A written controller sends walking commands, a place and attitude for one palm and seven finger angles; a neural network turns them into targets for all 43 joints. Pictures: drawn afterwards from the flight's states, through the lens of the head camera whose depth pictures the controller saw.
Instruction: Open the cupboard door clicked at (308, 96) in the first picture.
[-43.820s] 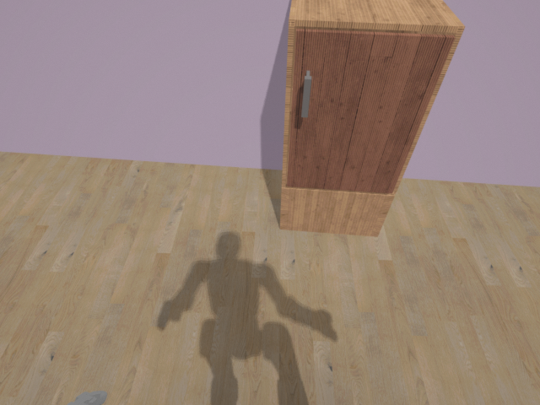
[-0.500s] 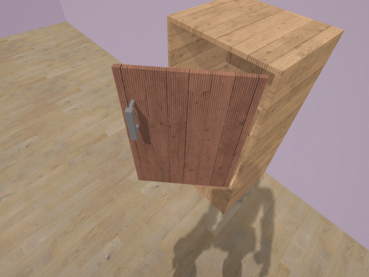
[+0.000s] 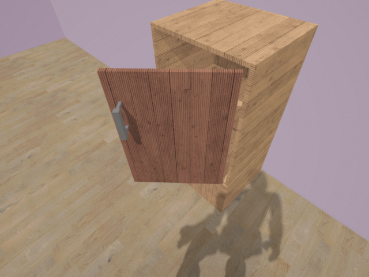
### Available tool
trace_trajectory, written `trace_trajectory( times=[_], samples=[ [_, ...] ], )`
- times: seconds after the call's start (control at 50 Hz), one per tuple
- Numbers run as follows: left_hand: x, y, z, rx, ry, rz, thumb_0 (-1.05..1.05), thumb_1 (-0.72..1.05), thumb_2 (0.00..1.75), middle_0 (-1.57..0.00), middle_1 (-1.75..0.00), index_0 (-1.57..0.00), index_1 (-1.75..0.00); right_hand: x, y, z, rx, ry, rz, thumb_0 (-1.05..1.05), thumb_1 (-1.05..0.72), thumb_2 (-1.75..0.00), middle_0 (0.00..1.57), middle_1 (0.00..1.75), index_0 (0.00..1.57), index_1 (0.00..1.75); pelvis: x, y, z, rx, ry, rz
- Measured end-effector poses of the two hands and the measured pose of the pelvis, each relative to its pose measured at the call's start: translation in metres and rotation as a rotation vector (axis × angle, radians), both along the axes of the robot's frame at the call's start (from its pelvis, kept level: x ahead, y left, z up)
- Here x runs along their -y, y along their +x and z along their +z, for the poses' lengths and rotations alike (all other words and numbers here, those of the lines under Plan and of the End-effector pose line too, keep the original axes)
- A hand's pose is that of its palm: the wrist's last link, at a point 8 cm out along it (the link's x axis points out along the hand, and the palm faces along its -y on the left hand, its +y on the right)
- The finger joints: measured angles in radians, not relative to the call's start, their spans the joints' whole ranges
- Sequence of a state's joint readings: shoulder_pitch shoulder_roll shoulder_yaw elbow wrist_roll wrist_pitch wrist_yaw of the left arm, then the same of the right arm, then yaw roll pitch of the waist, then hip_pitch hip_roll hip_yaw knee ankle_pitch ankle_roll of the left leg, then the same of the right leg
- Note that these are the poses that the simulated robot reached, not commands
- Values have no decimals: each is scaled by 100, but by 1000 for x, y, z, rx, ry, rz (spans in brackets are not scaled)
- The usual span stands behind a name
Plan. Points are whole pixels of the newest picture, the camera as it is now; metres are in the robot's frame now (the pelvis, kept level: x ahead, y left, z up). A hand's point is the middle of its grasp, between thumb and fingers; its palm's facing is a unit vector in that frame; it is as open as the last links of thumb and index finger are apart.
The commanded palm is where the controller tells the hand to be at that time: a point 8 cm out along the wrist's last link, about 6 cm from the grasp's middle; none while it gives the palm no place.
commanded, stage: come to a stop and stand still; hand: left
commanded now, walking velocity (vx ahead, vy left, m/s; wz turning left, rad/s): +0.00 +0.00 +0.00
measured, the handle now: (121, 121) +0.59 +0.23 -0.03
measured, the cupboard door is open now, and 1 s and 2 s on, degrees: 43 43 43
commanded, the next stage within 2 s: look again from close up in 0.22 s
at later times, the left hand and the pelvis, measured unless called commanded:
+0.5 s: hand out of the picture +0.00 +0.17 -0.17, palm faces +0.02 -0.98 -0.18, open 7.4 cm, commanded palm none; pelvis +0.00 +0.00 +0.01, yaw +0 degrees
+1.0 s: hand out of the picture +0.07 +0.20 -0.14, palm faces +0.18 -0.96 -0.22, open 7.3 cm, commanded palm +0.11 +0.24 -0.07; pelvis +0.02 +0.01 +0.00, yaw +0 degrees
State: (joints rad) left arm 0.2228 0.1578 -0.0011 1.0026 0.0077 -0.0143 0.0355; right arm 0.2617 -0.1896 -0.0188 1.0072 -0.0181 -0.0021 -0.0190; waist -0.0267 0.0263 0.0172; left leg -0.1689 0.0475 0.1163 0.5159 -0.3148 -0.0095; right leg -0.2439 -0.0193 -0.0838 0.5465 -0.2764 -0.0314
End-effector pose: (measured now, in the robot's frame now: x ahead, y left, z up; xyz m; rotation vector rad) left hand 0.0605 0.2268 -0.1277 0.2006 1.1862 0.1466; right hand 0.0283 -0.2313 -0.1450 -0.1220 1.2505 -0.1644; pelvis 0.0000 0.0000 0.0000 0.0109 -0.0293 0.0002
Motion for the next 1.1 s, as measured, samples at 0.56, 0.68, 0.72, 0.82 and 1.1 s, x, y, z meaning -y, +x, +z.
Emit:
trace_trajectory(
  times=[0.56, 0.68, 0.72, 0.82, 1.1],
  samples=[
    [6, -65, -12, -211, -55, 57, 1, 91, 90, -20, -30, -20, -30, -28, -54, 3, -206, 34, -6, 0, -90, -89, 20, 30, 20, 29, -5, 6, 6, -12, -4, 1],
    [3, -59, -13, -203, -55, 61, 1, 91, 90, -20, -30, -20, -30, -32, -35, 2, -164, 34, -1, 0, -90, -89, 20, 30, 20, 29, -7, 11, 6, -11, -5, -1],
    [2, -57, -13, -199, -53, 62, 1, 91, 90, -20, -30, -20, -30, -32, -30, 2, -158, 28, 4, 1, -91, -89, 20, 30, 20, 29, -8, 12, 6, -10, -5, 0],
    [-2, -52, -13, -191, -50, 64, 1, 91, 90, -20, -30, -20, -30, -29, -22, 3, -147, 16, 7, 1, -91, -89, 20, 30, 20, 29, -10, 15, 6, -11, -5, 0],
    [-29, 89, 100, 708, -6, 109, 3, 89, 87, -20, -34, -20, -34, 3, 64, 28, 358, -94, 65, 2, -91, -89, 20, 30, 20, 30, -15, 6, -7, -79, -7, 53]
  ],
)
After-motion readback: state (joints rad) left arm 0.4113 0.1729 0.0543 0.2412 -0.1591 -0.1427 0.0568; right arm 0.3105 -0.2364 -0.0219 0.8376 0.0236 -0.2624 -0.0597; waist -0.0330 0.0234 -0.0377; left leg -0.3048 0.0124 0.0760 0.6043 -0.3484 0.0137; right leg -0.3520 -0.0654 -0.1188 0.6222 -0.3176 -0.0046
